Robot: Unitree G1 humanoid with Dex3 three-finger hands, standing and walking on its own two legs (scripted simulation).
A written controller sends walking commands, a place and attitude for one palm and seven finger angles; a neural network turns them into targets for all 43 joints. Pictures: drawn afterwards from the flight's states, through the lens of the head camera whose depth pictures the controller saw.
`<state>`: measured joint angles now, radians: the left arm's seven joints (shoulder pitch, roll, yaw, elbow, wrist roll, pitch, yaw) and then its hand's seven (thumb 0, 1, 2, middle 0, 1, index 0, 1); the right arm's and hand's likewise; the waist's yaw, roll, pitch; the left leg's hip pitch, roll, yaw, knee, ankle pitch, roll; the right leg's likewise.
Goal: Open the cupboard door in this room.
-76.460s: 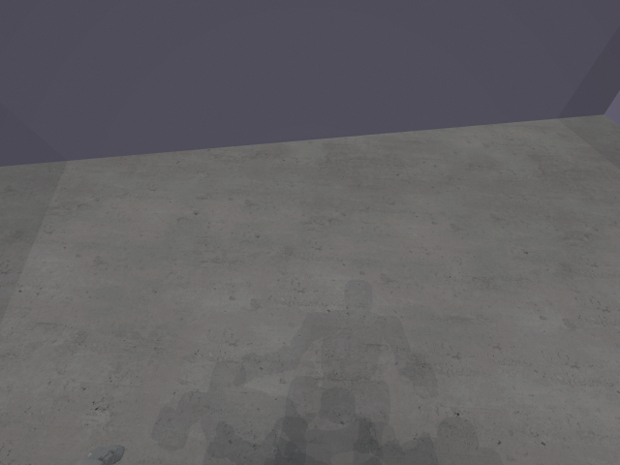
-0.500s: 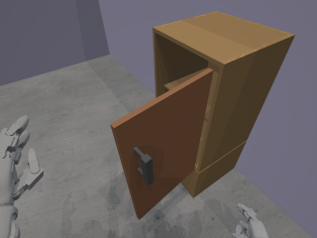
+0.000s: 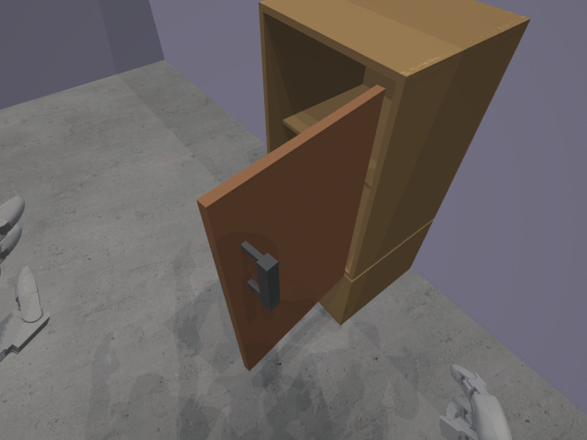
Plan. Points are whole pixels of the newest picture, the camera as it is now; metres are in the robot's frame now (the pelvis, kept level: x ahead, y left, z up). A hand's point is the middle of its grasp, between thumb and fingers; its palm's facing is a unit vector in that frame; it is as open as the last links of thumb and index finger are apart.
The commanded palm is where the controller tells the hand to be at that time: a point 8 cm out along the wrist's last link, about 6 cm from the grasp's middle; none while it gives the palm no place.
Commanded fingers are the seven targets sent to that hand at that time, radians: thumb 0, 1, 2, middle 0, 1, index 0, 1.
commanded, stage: step back with the hand held close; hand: left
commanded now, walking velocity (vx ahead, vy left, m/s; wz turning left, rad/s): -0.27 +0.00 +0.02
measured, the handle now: (259, 276) +0.35 +0.08 +0.00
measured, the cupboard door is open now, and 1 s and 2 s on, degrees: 98 98 98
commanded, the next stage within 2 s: stop stepping back and stand still in 0.98 s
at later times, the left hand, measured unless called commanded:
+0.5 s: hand out of the picture +0.14 +0.27 +0.17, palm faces +0.46 -0.76 -0.46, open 7.4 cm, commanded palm +0.06 +0.31 +0.18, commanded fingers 0.00 0.90 0.90 -0.20 -0.30 -0.20 -0.30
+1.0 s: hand out of the picture +0.05 +0.19 +0.18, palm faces +0.32 -0.74 -0.59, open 7.4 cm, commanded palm +0.00 +0.23 +0.18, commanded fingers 0.00 0.90 0.90 -0.20 -0.30 -0.20 -0.30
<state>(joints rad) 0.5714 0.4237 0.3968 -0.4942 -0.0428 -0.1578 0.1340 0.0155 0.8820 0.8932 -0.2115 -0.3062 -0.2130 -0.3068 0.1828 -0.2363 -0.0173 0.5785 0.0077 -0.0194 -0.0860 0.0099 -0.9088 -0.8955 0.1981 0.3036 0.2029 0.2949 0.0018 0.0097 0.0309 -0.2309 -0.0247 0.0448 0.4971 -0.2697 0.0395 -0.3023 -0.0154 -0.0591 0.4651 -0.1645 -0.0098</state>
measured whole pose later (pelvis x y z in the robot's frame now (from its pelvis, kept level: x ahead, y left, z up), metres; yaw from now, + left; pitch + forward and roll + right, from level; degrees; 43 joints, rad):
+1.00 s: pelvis -0.15 -0.07 +0.01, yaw -1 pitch +6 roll +1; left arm 0.65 0.50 0.49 -0.59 -0.05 -0.21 0.12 0.01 0.88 0.89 -0.21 -0.31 -0.22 -0.31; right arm 0.12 -0.22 0.02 0.60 0.01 -0.04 -0.08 0.01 -0.91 -0.90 0.20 0.30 0.20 0.30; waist 0.01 -0.05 -0.02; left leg -0.43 -0.03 0.07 0.64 -0.26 -0.02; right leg -0.19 0.07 -0.02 0.43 -0.27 -0.05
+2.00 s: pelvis -0.26 -0.09 -0.01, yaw +4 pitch -2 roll +0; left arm 0.48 0.36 0.39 -0.43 -0.02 -0.20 0.15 0.01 0.88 0.89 -0.21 -0.31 -0.21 -0.31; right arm 0.22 -0.18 0.03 0.65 -0.01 -0.12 -0.06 0.01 -0.91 -0.90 0.20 0.30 0.21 0.30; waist 0.01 -0.03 0.01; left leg -0.22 0.01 0.06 0.59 -0.32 0.01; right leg -0.31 -0.01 -0.05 0.62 -0.29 -0.02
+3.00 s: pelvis -0.29 -0.09 +0.00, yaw +5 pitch -1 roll +0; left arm 0.31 0.23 0.02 1.07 0.01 0.02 0.01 0.00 0.94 0.89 -0.20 -0.30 -0.20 -0.30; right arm 0.31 -0.19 0.00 1.07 -0.03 0.04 0.00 0.00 -0.91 -0.90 0.20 0.30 0.20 0.29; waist 0.00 0.01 0.06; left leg -0.23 0.00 0.01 0.46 -0.21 0.01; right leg -0.25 0.00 -0.08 0.41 -0.15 -0.03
